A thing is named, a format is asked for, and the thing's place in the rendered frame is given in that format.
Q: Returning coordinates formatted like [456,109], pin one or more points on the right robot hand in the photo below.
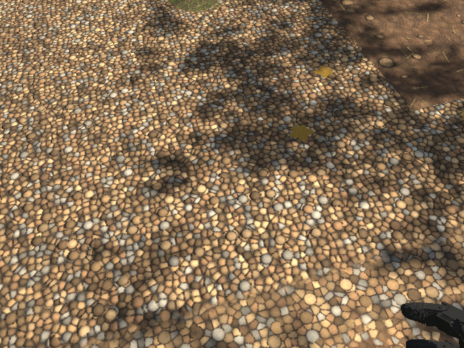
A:
[445,317]

